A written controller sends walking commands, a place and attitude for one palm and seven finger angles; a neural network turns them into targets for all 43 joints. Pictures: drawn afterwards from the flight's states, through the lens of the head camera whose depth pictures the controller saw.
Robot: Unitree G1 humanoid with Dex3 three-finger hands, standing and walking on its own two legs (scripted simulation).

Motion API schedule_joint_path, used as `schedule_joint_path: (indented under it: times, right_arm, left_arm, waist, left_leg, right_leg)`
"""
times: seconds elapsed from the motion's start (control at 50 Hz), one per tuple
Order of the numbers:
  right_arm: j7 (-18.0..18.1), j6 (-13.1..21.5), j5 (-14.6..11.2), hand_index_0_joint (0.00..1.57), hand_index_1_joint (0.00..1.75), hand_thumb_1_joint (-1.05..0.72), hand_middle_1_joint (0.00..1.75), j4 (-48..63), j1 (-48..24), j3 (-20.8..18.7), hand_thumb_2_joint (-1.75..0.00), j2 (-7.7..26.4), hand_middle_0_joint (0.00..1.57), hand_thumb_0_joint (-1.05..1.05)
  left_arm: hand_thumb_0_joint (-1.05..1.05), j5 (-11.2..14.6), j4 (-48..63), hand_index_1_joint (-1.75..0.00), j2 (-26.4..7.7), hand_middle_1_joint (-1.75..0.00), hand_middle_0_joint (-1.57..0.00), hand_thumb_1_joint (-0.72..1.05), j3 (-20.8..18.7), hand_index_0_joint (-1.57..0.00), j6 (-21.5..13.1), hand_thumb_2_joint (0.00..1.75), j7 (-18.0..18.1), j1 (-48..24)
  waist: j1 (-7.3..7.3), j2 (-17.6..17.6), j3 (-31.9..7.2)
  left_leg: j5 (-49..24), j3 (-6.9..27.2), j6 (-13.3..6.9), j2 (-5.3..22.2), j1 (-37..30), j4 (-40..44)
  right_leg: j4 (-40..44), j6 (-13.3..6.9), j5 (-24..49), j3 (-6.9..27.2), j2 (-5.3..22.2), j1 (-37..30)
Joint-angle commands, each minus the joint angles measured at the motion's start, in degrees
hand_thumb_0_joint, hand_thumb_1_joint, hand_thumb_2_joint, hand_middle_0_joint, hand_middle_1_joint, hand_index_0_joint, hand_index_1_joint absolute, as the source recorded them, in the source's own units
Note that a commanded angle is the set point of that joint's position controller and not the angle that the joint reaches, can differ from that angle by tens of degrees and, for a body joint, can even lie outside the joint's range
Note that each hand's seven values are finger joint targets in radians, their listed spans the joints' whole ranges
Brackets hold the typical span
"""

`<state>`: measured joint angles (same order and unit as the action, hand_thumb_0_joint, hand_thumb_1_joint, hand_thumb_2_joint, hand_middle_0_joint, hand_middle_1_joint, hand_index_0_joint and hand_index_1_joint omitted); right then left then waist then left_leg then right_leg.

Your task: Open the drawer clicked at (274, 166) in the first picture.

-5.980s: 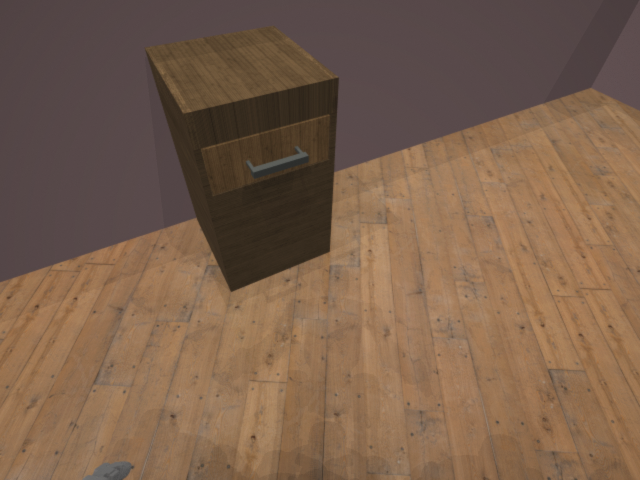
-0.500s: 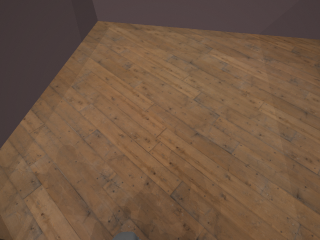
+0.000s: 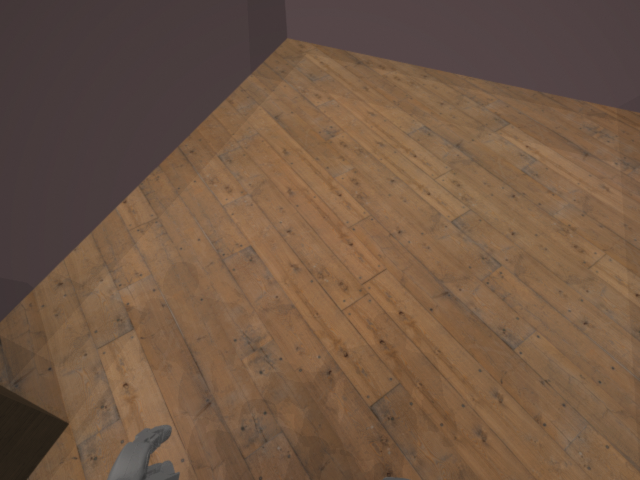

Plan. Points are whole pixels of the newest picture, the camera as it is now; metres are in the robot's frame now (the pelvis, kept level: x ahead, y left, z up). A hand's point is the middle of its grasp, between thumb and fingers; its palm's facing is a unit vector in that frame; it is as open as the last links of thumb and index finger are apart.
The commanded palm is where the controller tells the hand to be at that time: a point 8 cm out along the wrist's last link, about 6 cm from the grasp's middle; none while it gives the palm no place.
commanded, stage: turn to face it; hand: left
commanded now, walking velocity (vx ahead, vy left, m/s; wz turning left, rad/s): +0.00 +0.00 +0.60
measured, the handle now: out of the picture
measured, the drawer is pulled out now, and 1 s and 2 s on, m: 0.00 0.00 0.00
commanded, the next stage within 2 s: take the last steps up to it in 1.70 s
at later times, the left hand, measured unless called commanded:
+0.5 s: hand out of the picture -0.04 +0.21 -0.18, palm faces +0.35 -0.90 -0.25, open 7.4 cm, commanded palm none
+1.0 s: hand out of the picture +0.01 +0.25 -0.14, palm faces +0.56 -0.78 -0.27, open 7.4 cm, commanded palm none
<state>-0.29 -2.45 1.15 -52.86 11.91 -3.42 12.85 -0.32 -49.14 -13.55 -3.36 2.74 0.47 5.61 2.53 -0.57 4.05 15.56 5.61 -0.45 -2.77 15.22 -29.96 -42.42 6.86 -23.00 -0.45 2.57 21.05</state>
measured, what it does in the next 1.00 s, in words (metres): steps on the spot, turning left: right foot, then left foot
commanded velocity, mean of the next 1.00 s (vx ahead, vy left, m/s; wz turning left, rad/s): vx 0.00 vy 0.00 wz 0.60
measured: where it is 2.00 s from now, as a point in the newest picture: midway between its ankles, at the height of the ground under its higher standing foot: outside the picture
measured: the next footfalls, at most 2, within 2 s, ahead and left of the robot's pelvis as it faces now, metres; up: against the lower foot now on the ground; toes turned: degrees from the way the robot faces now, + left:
right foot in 0.04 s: +0.05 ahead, -0.13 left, +0.00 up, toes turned +0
left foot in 0.50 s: +0.00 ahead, +0.12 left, +0.00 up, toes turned +27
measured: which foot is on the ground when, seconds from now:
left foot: down 0.00-0.04, up 0.06-0.48, down 0.50-1.00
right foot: up 0.00-0.02, down 0.04-0.52, up 0.54-1.00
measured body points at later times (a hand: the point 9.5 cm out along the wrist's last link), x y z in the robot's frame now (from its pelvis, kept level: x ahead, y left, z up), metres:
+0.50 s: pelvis +0.00 +0.00 -0.01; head +0.04 +0.03 +0.44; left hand -0.06 +0.26 -0.16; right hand +0.18 -0.22 -0.14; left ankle -0.04 +0.11 -0.73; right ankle +0.01 -0.13 -0.73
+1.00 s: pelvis +0.01 +0.00 +0.00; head +0.04 +0.01 +0.45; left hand -0.02 +0.29 -0.12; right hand +0.19 -0.18 -0.15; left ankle -0.04 +0.10 -0.73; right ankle +0.09 -0.11 -0.71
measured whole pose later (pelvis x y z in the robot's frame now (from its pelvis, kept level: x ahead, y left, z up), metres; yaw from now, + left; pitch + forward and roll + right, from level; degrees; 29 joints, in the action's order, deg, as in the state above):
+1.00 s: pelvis +0.01 +0.00 +0.00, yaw +36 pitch +1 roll +0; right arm -0.1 -2.4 1.2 -53.1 13.7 -3.4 12.4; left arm -0.3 -49.1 -13.6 -3.2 2.9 0.8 5.8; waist 3.0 -0.7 3.2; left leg 13.2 8.0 -1.1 -4.5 16.0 -28.7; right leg -42.8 6.5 -23.2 0.4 1.8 21.0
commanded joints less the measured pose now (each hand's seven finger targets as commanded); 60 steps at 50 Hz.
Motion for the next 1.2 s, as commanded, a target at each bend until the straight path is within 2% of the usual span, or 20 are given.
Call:
schedule_joint_path:
  times: [0.0, 0.02, 0.04, 0.1, 0.14, 0.36, 0.44, 0.46, 0.5, 0.52, 0.64, 0.86, 0.98, 1.0, 1.02, 1.04, 1.06, 1.08, 1.12, 1.18]
  right_arm:
    - [0.32, 1.2, -0.64, 0.2, 0.3, -0.9, 0.3, 4.96, -1.9, -3.34, -0.9, 10.18, 0.2, 0.0]
    - [0.05, 1.3, -0.97, 0.2, 0.3, -0.9, 0.3, 6.02, 0.31, -2.58, -0.9, 5.09, 0.2, 0.0]
    - [0.26, 0.94, -0.44, 0.2, 0.3, -0.9, 0.3, 6.89, -0.81, -3.05, -0.9, 7.04, 0.2, 0.0]
    - [-0.69, -0.64, 0.06, 0.2, 0.3, -0.9, 0.3, 3.73, 0.31, -3.53, -0.9, 7.34, 0.2, 0.0]
    - [-1.36, -0.94, 0.2, 0.2, 0.3, -0.9, 0.3, 2.5, 1.84, -3.07, -0.9, 6.21, 0.2, 0.0]
    - [-1.65, -0.61, -0.45, 0.2, 0.3, -0.9, 0.3, 4.68, -6.14, -1.45, -0.9, 4.77, 0.2, 0.0]
    - [-1.39, 0.58, -0.46, 0.2, 0.3, -0.9, 0.3, 4.54, -2.38, -1.4, -0.9, 5.69, 0.2, 0.0]
    - [-1.42, 1.0, -0.32, 0.2, 0.3, -0.9, 0.3, 3.59, 0.93, -1.91, -0.9, 7.71, 0.2, 0.0]
    - [-0.62, 1.59, -0.52, 0.2, 0.3, -0.9, 0.3, 2.47, 8.52, -4.41, -0.9, 18.46, 0.2, 0.0]
    - [-0.34, 1.22, -0.48, 0.2, 0.3, -0.9, 0.3, 1.41, 9.55, -4.11, -0.9, 17.77, 0.2, 0.0]
    - [0.95, 2.25, -0.4, 0.2, 0.3, -0.9, 0.3, 4.4, -0.83, -2.0, -0.9, 11.85, 0.2, 0.0]
    - [0.88, 1.71, 0.15, 0.2, 0.3, -0.9, 0.3, 3.4, 3.31, -3.08, -0.9, 11.87, 0.2, 0.0]
    - [0.7, 1.13, -0.19, 0.2, 0.3, -0.9, 0.3, 4.25, -0.27, -3.54, -0.9, 11.49, 0.2, 0.0]
    - [0.46, 1.24, -0.68, 0.2, 0.3, -0.9, 0.3, 4.4, 0.02, -3.33, -0.9, 9.9, 0.2, 0.0]
    - [0.14, 1.39, -1.16, 0.2, 0.3, -0.9, 0.3, 5.08, 1.84, -2.69, -0.9, 5.78, 0.2, 0.0]
    - [0.35, 1.03, -0.59, 0.2, 0.3, -0.9, 0.3, 6.19, 1.12, -2.97, -0.9, 6.41, 0.2, 0.0]
    - [0.16, 0.55, -0.06, 0.2, 0.3, -0.9, 0.3, 5.83, 1.21, -3.48, -0.9, 7.73, 0.2, 0.0]
    - [-0.23, -0.35, 0.18, 0.2, 0.3, -0.9, 0.3, 4.23, 1.54, -3.62, -0.9, 7.81, 0.2, 0.0]
    - [-1.01, -1.0, 0.38, 0.2, 0.3, -0.9, 0.3, 2.28, 3.13, -3.56, -0.9, 7.11, 0.2, 0.0]
    - [-1.42, -1.32, 0.26, 0.2, 0.3, -0.9, 0.3, 1.76, 3.38, -3.06, -0.9, 6.03, 0.2, 0.0]
  left_arm:
    - [0.0, 0.0, 2.88, -0.3, -8.35, -0.3, -0.2, 0.9, -2.05, -0.2, -3.11, 0.9, 1.05, 8.95]
    - [0.0, -1.06, 2.91, -0.3, -14.32, -0.3, -0.2, 0.9, -3.29, -0.2, -3.71, 0.9, 1.77, 10.15]
    - [0.0, -0.77, 3.22, -0.3, -15.66, -0.3, -0.2, 0.9, -3.1, -0.2, -3.26, 0.9, 1.8, 10.71]
    - [0.0, -0.54, 5.15, -0.3, -9.33, -0.3, -0.2, 0.9, -1.73, -0.2, -2.83, 0.9, 1.85, 1.82]
    - [0.0, -0.61, 5.22, -0.3, -7.08, -0.3, -0.2, 0.9, -0.87, -0.2, -3.31, 0.9, 1.48, 1.38]
    - [0.0, -1.41, 1.47, -0.3, -10.65, -0.3, -0.2, 0.9, -2.11, -0.2, -2.7, 0.9, 1.43, 10.01]
    - [0.0, -1.15, 0.88, -0.3, -11.44, -0.3, -0.2, 0.9, -2.89, -0.2, -2.18, 0.9, 1.18, 9.4]
    - [0.0, -0.63, 0.84, -0.3, -11.12, -0.3, -0.2, 0.9, -2.77, -0.2, -1.92, 0.9, 0.96, 9.2]
    - [0.0, -0.29, 4.79, -0.3, -4.98, -0.3, -0.2, 0.9, -1.06, -0.2, -1.47, 0.9, 0.52, 6.38]
    - [0.0, -0.65, 5.05, -0.3, -6.65, -0.3, -0.2, 0.9, -1.32, -0.2, -0.92, 0.9, 0.81, 4.54]
    - [0.0, -0.67, 0.69, -0.3, -6.76, -0.3, -0.2, 0.9, -2.17, -0.2, -0.74, 0.9, 0.05, 6.69]
    - [0.0, -0.13, 4.57, -0.3, -5.53, -0.3, -0.2, 0.9, -1.46, -0.2, -1.12, 0.9, 0.75, -0.83]
    - [0.0, 0.47, 3.71, -0.3, -5.79, -0.3, -0.2, 0.9, -1.36, -0.2, -2.34, 0.9, 1.17, 5.86]
    - [0.0, 0.23, 3.25, -0.3, -7.92, -0.3, -0.2, 0.9, -1.71, -0.2, -3.02, 0.9, 1.39, 7.86]
    - [0.0, -0.65, 3.35, -0.3, -13.11, -0.3, -0.2, 0.9, -2.83, -0.2, -3.6, 0.9, 1.93, 9.2]
    - [0.0, -0.81, 3.75, -0.3, -15.28, -0.3, -0.2, 0.9, -2.9, -0.2, -3.22, 0.9, 1.98, 9.36]
    - [0.0, -0.66, 4.38, -0.3, -13.74, -0.3, -0.2, 0.9, -2.3, -0.2, -2.85, 0.9, 1.94, 7.74]
    - [0.0, -0.47, 4.74, -0.3, -10.69, -0.3, -0.2, 0.9, -2.0, -0.2, -3.14, 0.9, 2.01, 4.29]
    - [0.0, -0.37, 5.62, -0.3, -7.73, -0.3, -0.2, 0.9, -0.92, -0.2, -2.94, 0.9, 1.65, 0.22]
    - [0.0, -0.42, 4.52, -0.3, -6.98, -0.3, -0.2, 0.9, -0.68, -0.2, -3.49, 0.9, 1.51, 3.66]
  waist:
    - [-4.78, -2.55, -9.65]
    - [-4.82, 16.07, -11.53]
    - [-5.34, 16.44, -10.75]
    - [-1.2, 9.86, -2.68]
    - [-0.47, 9.5, -1.79]
    - [-4.85, 13.24, -4.25]
    - [-3.08, 11.91, -7.8]
    - [-0.95, 6.88, -9.67]
    - [2.76, -19.7, -12.44]
    - [3.02, -12.79, -12.36]
    - [-1.98, -7.26, -6.82]
    - [0.38, -7.89, -6.71]
    - [-3.05, -7.51, -9.29]
    - [-4.19, -3.03, -10.18]
    - [-4.41, 12.62, -12.07]
    - [-4.58, 16.41, -10.18]
    - [-3.69, 9.98, -8.07]
    - [-2.25, 13.7, -4.85]
    - [0.01, 10.0, -0.31]
    - [-0.92, 10.49, -0.99]
  left_leg:
    - [-17.36, 11.12, -2.75, 8.14, 5.93, -3.92]
    - [9.35, 0.54, 2.31, -0.3, 17.97, -17.33]
    - [21.17, -1.29, 3.02, -0.26, 18.72, -29.26]
    - [10.63, -0.91, 3.14, 3.83, 17.59, -41.26]
    - [5.26, -3.48, 4.26, 4.26, 17.61, -41.69]
    - [8.76, -10.8, 4.69, 5.48, 11.77, -19.05]
    - [2.03, -13.03, 2.95, 4.5, 1.67, -3.04]
    - [-6.29, -11.68, 2.24, 4.71, -6.58, 4.4]
    - [-43.06, 16.11, -8.5, 26.17, -19.87, 8.52]
    - [-40.84, 13.5, -11.6, 27.69, -17.47, 7.38]
    - [-33.43, 4.39, -6.29, 15.05, -10.02, 9.33]
    - [-28.18, 15.7, -10.29, 15.13, -10.27, 8.52]
    - [-27.47, 17.12, -6.56, 10.57, -0.86, 2.16]
    - [-19.57, 15.64, -3.72, 8.01, 5.25, -1.82]
    - [2.16, 5.39, 1.15, 0.82, 16.18, -12.96]
    - [19.51, -0.58, 3.16, -2.17, 19.21, -25.42]
    - [17.53, 0.97, 2.68, 0.21, 17.73, -34.07]
    - [14.22, 2.01, 2.71, 1.98, 17.32, -37.3]
    - [6.72, -1.13, 3.55, 3.46, 17.14, -41.36]
    - [2.9, -3.25, 4.76, 3.71, 18.15, -41.41]
  right_leg:
    - [21.74, -1.68, 15.23, 2.28, 3.41, -19.31]
    - [25.56, -7.23, 22.73, 18.3, 20.44, -28.15]
    - [24.9, -13.2, 28.49, 21.91, 27.99, -20.88]
    - [26.49, -11.74, 14.98, 10.34, 19.23, -9.17]
    - [24.68, -10.09, 20.59, 1.75, 15.02, -9.91]
    - [20.04, -12.46, 32.8, -5.89, 18.94, -16.81]
    - [11.6, -9.69, 33.08, -9.39, 19.07, -15.8]
    - [4.6, -7.22, 29.03, -11.06, 17.53, -11.23]
    - [-18.75, -0.24, -16.61, -8.63, 5.39, 12.9]
    - [-23.55, -1.21, -15.51, -3.57, 6.15, 12.62]
    - [-26.55, 0.18, 2.13, -0.54, 4.79, 11.54]
    - [-9.78, 0.43, -1.87, 1.35, 1.44, 8.74]
    - [14.0, -1.32, 8.44, -0.31, -1.71, -10.05]
    - [21.84, -1.92, 14.08, 2.74, 1.82, -18.65]
    - [26.23, -6.49, 17.93, 16.23, 16.87, -27.75]
    - [26.43, -13.2, 23.53, 23.44, 27.38, -21.24]
    - [26.04, -15.12, 20.18, 18.96, 25.71, -14.71]
    - [28.37, -13.29, 12.97, 16.17, 22.03, -9.16]
    - [27.51, -10.8, 12.27, 7.55, 16.23, -6.6]
    - [26.21, -10.19, 17.05, 1.14, 14.26, -10.12]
